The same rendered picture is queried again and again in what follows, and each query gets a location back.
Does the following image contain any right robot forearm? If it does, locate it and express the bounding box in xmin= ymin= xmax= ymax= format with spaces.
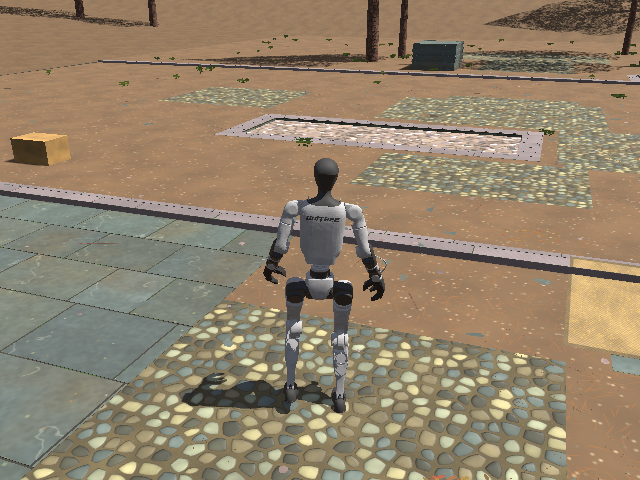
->
xmin=362 ymin=243 xmax=382 ymax=282

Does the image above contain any right robot thigh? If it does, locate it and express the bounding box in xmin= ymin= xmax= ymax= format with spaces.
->
xmin=331 ymin=280 xmax=353 ymax=350

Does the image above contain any right robot upper arm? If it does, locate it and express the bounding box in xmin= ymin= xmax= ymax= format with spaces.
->
xmin=345 ymin=203 xmax=372 ymax=259

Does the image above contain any robot left shin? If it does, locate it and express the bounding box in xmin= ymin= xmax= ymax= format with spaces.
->
xmin=285 ymin=320 xmax=299 ymax=389

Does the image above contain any left robot forearm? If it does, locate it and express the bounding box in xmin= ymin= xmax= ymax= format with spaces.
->
xmin=266 ymin=238 xmax=283 ymax=270

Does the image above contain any robot right hand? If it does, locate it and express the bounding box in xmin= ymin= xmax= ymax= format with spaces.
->
xmin=363 ymin=277 xmax=385 ymax=301

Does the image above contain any left robot upper arm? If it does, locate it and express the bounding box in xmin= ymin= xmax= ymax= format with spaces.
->
xmin=273 ymin=200 xmax=303 ymax=254

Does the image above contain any robot left hand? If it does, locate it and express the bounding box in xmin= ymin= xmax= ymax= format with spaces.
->
xmin=263 ymin=266 xmax=286 ymax=284

